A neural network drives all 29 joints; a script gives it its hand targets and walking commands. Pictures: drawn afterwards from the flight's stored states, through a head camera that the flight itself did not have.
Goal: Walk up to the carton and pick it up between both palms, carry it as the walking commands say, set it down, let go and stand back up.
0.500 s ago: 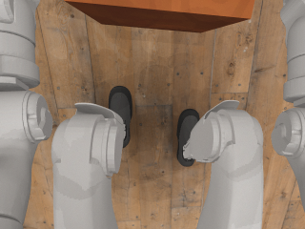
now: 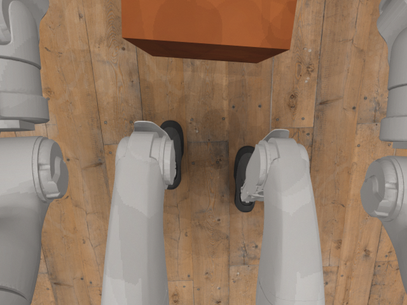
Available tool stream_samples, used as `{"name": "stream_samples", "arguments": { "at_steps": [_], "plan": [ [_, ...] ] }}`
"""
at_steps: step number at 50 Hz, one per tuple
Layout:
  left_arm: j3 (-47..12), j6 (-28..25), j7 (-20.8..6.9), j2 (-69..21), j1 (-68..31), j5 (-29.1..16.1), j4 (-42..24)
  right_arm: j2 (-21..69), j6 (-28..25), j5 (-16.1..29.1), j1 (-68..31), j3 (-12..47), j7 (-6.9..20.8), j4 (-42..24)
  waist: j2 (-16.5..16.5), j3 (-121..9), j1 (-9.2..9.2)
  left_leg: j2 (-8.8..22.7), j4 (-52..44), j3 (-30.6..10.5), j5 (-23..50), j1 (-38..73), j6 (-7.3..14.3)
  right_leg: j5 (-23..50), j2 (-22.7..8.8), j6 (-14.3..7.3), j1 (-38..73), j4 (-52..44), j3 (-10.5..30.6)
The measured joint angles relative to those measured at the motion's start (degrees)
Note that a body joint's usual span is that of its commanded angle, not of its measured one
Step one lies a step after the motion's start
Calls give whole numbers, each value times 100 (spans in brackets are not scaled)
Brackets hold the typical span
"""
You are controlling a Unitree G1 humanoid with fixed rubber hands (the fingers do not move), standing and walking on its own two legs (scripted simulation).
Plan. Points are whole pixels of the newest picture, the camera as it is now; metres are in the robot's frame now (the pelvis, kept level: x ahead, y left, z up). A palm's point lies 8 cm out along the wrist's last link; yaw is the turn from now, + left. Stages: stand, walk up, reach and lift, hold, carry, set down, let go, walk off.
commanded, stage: set down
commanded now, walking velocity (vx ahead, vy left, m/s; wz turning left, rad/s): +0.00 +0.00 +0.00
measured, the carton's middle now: (208, 8) +0.56 +0.02 -0.35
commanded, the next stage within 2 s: let go in 0.50 s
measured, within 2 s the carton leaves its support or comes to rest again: neither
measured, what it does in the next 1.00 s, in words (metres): rises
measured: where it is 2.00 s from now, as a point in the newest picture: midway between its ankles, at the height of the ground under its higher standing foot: (208, 178)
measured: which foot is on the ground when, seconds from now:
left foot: down 0.00-1.00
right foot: down 0.00-1.00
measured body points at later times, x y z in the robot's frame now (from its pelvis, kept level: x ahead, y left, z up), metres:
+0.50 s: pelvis +0.01 +0.02 +0.12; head +0.34 +0.04 +0.41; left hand +0.56 +0.28 +0.03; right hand +0.56 -0.19 +0.05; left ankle +0.17 +0.12 -0.45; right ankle +0.10 -0.11 -0.45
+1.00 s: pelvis +0.02 +0.00 +0.18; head +0.30 +0.01 +0.52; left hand +0.40 +0.26 +0.07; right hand +0.40 -0.25 +0.08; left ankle +0.17 +0.12 -0.45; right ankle +0.10 -0.11 -0.45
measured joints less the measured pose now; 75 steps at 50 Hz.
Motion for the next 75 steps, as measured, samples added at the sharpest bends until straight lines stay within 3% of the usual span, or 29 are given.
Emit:
{"name": "stream_samples", "arguments": {
  "at_steps": [12, 21, 28, 36, 45, 49, 55, 59, 64, 69, 75],
  "plan": [
    [-1, 177, -259, 295, 497, 1, -370, 0, 235, -1, 154, -2, -41, -282, -101, -3, 1, -7, -1114, -8, 98, 1097, -32, 229, 12, 0, 1055, -1197, 7],
    [0, 392, -274, 296, 695, 2, -792, -6, 334, 1, 422, 0, 21, -521, 2, -10, 0, -17, -2062, -9, 375, 1990, 57, 621, 13, 106, 1971, -2284, 14],
    [1, 140, -308, 237, 716, 3, 165, 9, 27, -472, 438, -3, 454, 159, 165, -632, 0, -21, -2626, -9, 614, 2050, 89, 911, 13, 132, 2034, -2905, 14],
    [0, -154, -306, 40, 901, 105, 122, 12, -227, -675, 804, -3, 560, 272, 168, -376, 0, -23, -2980, -9, 659, 2547, 86, 978, 13, 143, 2518, -3271, 15],
    [-40, 88, -146, -202, 3711, 170, -2191, 192, -102, -704, 3547, -2, 543, -1906, 94, 2, -1, -24, -3378, -10, 617, 3572, 1, 943, 13, 76, 3492, -3616, 17],
    [-82, 117, -159, -463, 4702, 170, -2694, 213, -87, -705, 4463, -2, 542, -2270, 112, -18, -1, -26, -3545, -9, 620, 4211, -28, 941, 14, 40, 4113, -3761, 17],
    [-86, -218, -377, -1054, 6178, 421, -2601, 815, -222, -704, 5982, 6, 611, -2292, 92, -1428, -22, -29, -3897, -10, 651, 4685, -64, 966, 14, -4, 4558, -4081, 17],
    [-86, -569, -528, -1273, 6674, 694, -1666, 1192, -506, -767, 6577, 92, 742, -1777, 54, -2594, -21, -29, -4349, -10, 664, 5130, -73, 995, 14, -9, 4984, -4532, 17],
    [-88, -895, -608, -1319, 7076, 869, -978, 1283, -987, -949, 6926, 517, 847, -1212, -117, -2767, -21, -33, -5114, -10, 664, 6294, -154, 995, 14, -123, 6117, -5284, 17],
    [-138, -1220, -631, -1569, 7897, 954, -972, 1399, -1396, -1249, 7617, 530, 869, -1098, -199, -2661, -20, -35, -5919, -9, 889, 7310, -174, 1290, 14, -141, 7132, -6147, 18],
    [-306, -1472, -634, -1771, 8544, 1226, -1037, 1402, -1687, -1295, 8216, 595, 961, -1071, -181, -2179, -20, -37, -6404, -9, 1203, 8154, -159, 1577, 14, -146, 8025, -6748, 18]
  ]
}}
